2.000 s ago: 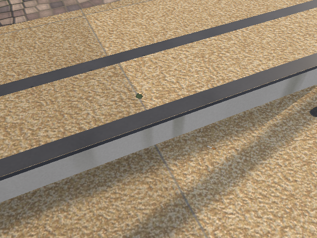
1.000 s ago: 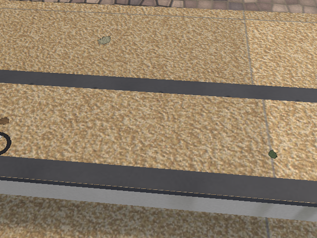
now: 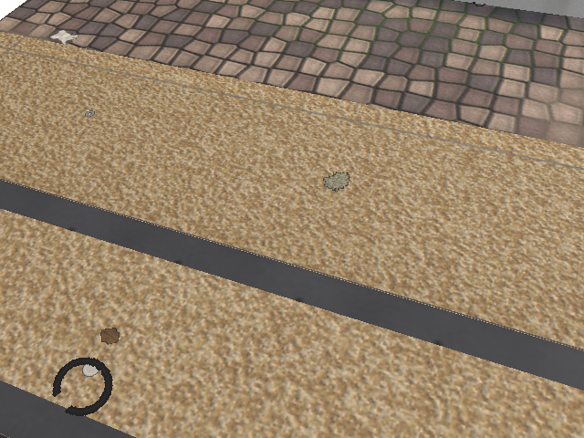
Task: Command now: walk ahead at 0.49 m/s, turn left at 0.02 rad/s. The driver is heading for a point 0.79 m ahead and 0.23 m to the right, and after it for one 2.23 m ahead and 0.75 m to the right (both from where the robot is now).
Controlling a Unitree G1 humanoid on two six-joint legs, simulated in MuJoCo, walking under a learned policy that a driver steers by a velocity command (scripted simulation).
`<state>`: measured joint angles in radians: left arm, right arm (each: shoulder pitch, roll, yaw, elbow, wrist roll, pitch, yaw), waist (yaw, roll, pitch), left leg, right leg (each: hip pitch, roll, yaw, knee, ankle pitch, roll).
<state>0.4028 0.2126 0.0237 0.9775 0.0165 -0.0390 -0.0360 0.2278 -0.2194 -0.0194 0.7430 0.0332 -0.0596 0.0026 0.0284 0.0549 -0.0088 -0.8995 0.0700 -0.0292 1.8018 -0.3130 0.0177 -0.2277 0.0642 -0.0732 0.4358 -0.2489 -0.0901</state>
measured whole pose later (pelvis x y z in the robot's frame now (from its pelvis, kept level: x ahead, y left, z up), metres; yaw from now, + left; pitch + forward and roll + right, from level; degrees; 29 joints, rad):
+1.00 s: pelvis +0.56 -0.06 +0.15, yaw -23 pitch +1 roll +0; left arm 0.20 0.26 0.09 0.70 -0.02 -0.04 -0.05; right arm 0.26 -0.29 -0.07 0.82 0.02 -0.11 -0.01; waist -0.01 0.01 0.05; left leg -0.33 0.06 -0.01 1.31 -0.39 0.01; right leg -0.38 0.09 -0.05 0.57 -0.20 -0.12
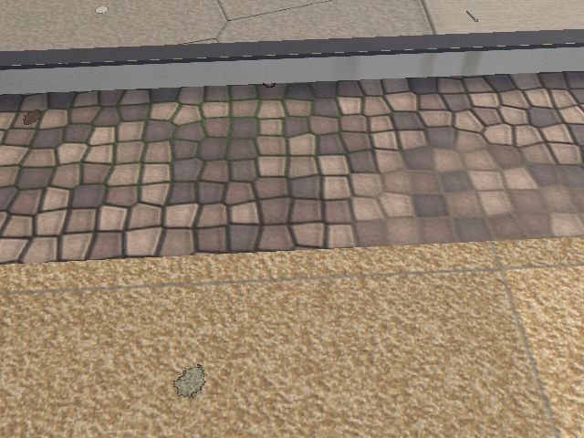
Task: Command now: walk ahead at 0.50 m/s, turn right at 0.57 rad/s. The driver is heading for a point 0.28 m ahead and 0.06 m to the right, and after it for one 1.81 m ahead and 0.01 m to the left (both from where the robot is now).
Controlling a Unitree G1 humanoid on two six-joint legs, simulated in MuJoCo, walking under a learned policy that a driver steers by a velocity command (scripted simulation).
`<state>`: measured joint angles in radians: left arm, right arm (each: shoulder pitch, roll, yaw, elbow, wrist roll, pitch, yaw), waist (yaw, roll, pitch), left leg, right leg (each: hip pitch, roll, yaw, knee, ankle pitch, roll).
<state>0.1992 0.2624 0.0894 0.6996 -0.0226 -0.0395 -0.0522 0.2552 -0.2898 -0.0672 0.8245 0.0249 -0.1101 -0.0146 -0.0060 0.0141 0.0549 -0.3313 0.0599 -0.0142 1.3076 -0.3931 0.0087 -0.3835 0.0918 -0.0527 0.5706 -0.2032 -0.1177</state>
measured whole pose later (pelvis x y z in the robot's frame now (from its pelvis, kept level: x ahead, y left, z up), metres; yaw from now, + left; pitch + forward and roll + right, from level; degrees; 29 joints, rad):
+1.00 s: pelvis +0.27 +0.05 -0.10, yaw -19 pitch +2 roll -2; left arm 0.11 0.16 -0.02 0.53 0.00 0.03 0.07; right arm 0.30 -0.25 -0.02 0.66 -0.02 0.06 -0.06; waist -0.06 0.00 -0.04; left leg -0.39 -0.02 -0.09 0.35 -0.01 0.03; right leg -0.58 0.01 -0.03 1.46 -0.65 0.04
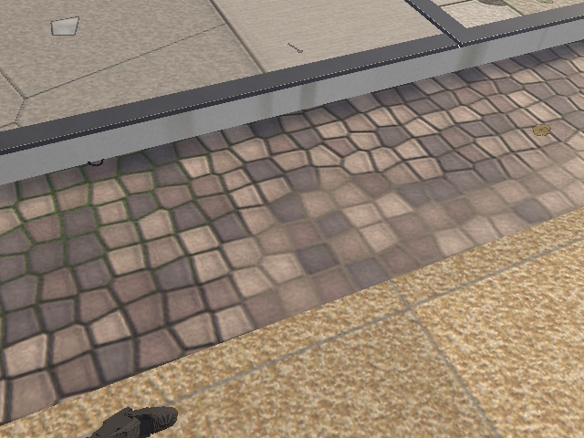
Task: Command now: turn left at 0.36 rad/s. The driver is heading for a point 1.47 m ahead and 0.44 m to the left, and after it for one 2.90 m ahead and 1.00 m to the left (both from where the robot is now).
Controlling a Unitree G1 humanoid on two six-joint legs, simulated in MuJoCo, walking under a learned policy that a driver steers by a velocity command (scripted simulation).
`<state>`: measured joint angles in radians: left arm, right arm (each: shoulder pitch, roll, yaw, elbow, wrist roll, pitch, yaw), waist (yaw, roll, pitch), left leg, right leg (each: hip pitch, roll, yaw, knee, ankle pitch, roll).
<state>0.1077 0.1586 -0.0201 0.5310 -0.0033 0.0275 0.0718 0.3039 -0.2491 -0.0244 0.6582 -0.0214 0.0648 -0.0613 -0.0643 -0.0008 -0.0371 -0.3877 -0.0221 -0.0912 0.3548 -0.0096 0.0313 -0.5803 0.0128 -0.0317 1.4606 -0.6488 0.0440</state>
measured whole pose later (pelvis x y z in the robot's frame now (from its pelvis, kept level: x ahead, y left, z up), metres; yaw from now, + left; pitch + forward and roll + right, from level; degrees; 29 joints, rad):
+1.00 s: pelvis -0.03 +0.05 -0.02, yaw +28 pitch +2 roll -1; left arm 0.17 0.21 0.04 0.59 0.01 0.04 0.10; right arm 0.27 -0.19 0.01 0.71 -0.01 0.03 -0.04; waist -0.03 -0.06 -0.01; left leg -0.42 -0.11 -0.15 0.63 -0.23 0.05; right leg -0.87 0.02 0.09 1.87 -0.32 0.12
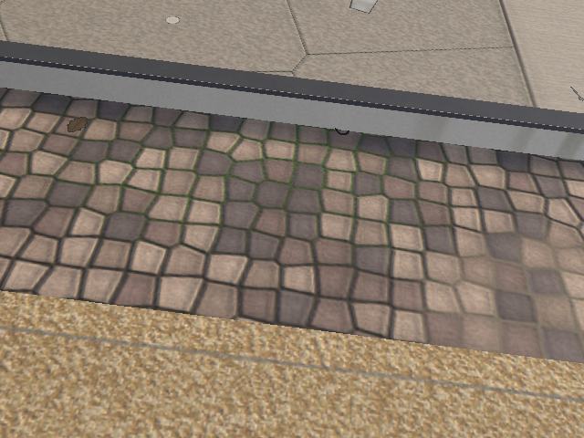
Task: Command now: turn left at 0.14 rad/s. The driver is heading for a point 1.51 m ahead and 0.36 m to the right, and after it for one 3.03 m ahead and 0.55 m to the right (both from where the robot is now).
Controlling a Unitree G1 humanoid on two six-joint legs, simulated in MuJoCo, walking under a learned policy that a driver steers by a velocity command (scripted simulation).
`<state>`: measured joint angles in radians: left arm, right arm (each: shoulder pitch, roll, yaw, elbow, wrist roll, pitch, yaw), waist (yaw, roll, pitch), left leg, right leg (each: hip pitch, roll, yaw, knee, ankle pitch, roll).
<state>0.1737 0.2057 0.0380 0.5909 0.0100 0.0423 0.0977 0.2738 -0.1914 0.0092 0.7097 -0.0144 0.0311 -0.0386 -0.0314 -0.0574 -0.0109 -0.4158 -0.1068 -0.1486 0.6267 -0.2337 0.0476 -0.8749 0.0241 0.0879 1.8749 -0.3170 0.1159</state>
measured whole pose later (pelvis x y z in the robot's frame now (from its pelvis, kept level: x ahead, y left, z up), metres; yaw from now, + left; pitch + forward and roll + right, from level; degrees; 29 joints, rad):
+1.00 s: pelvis +0.34 -0.16 +0.01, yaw -1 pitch +4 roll +5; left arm 0.13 0.24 0.04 0.75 0.00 -0.10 0.01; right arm 0.34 -0.25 -0.06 0.87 0.02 -0.05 0.00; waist -0.04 0.02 0.02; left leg -0.23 -0.12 -0.03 0.42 -0.26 0.04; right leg -0.70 -0.14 0.12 0.82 -0.15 0.04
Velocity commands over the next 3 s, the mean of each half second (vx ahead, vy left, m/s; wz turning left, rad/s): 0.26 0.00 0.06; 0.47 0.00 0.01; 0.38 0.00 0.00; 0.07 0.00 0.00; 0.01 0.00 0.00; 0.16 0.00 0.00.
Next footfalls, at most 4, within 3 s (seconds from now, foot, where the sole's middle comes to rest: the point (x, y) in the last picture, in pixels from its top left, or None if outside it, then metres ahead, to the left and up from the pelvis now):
0.28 right None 0.00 -0.22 -0.65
0.74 left None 0.35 -0.04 -0.76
1.08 right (418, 401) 0.58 -0.35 -0.76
1.56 left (317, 357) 0.69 -0.11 -0.76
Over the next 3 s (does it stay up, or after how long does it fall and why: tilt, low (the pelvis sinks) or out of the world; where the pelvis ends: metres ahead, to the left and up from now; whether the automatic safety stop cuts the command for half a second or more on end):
stays up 0.67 -0.20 0.00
